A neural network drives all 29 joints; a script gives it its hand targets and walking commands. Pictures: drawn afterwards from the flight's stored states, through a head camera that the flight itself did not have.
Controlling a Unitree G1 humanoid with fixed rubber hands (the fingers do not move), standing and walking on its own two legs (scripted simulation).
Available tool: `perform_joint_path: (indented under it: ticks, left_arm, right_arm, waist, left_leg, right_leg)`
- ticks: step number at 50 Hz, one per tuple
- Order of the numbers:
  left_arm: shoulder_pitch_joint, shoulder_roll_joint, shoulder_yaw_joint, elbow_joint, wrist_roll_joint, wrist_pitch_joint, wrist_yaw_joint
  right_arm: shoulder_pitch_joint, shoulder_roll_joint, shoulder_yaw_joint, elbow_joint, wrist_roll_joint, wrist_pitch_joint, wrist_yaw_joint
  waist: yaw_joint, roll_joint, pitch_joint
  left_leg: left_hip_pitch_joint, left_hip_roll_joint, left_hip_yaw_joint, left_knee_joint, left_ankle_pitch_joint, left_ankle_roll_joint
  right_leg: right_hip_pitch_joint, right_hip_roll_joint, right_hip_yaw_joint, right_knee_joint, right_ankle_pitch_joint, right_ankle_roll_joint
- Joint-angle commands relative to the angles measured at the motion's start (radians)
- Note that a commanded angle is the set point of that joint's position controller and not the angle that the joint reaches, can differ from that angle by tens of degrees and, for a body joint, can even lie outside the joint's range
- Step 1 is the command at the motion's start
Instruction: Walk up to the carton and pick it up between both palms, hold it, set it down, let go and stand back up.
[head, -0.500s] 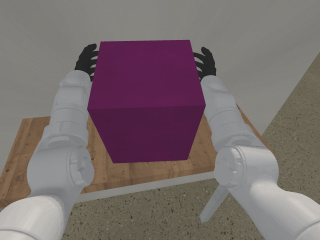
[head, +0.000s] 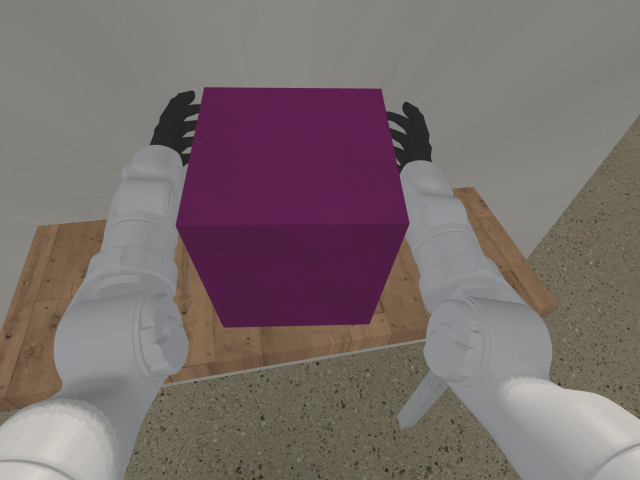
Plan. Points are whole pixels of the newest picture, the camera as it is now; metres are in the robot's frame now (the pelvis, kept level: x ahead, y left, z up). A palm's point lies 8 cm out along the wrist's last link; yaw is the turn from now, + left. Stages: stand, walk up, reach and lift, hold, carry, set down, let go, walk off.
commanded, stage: set down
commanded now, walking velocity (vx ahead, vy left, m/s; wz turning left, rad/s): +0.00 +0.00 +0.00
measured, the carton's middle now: (295, 218) +0.40 +0.01 +0.11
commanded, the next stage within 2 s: none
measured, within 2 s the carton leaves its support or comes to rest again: rests again in 1.24 s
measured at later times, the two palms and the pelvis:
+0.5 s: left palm (172, 154) +0.44 +0.16 +0.18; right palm (416, 172) +0.41 -0.15 +0.18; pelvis +0.00 +0.00 +0.00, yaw +0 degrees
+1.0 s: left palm (180, 155) +0.45 +0.15 +0.17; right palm (420, 178) +0.41 -0.15 +0.17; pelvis +0.00 +0.00 +0.00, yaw +0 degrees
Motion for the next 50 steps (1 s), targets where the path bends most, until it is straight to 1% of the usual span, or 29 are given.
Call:
perform_joint_path:
  ticks: [1,6,18,29,37,50]
  left_arm:
    - [-0.634,-0.486,-0.124,-0.068,-0.043,-0.074,-0.109]
    - [-0.613,-0.491,-0.120,-0.057,-0.035,-0.078,-0.109]
    - [-0.554,-0.458,-0.049,-0.008,0.012,-0.078,-0.128]
    - [-0.525,-0.443,-0.017,0.016,0.038,-0.085,-0.136]
    - [-0.490,-0.442,0.001,0.026,0.059,-0.091,-0.141]
    - [-0.429,-0.448,0.029,0.032,0.095,-0.099,-0.149]
  right_arm:
    - [-0.579,0.451,0.157,-0.254,-0.097,-0.071,0.143]
    - [-0.566,0.448,0.150,-0.251,-0.109,-0.076,0.148]
    - [-0.542,0.432,0.113,-0.257,-0.153,-0.061,0.155]
    - [-0.510,0.423,0.081,-0.256,-0.190,-0.054,0.163]
    - [-0.478,0.426,0.073,-0.262,-0.208,-0.055,0.167]
    - [-0.425,0.449,0.086,-0.291,-0.226,-0.065,0.171]
  waist:
    - [-0.013,0.132,-0.615]
    - [-0.012,0.134,-0.605]
    - [-0.003,0.107,-0.506]
    - [-0.003,0.105,-0.463]
    - [0.000,0.105,-0.440]
    - [0.011,0.099,-0.404]
  left_leg:
    - [0.451,-0.016,0.022,0.069,0.347,-0.025]
    - [0.454,-0.014,0.023,0.072,0.353,-0.027]
    - [0.403,-0.019,0.038,0.035,0.250,-0.007]
    - [0.394,-0.018,0.041,0.021,0.217,0.000]
    - [0.391,-0.017,0.041,0.023,0.225,0.003]
    - [0.366,-0.018,0.044,0.027,0.239,0.012]
  right_leg:
    - [-0.113,-0.001,-0.086,-0.009,0.574,0.113]
    - [-0.129,0.000,-0.090,-0.012,0.561,0.110]
    - [-0.119,-0.013,-0.084,-0.020,0.502,0.119]
    - [-0.131,-0.017,-0.085,-0.028,0.456,0.118]
    - [-0.133,-0.019,-0.086,-0.028,0.461,0.119]
    - [-0.115,-0.024,-0.083,-0.013,0.526,0.126]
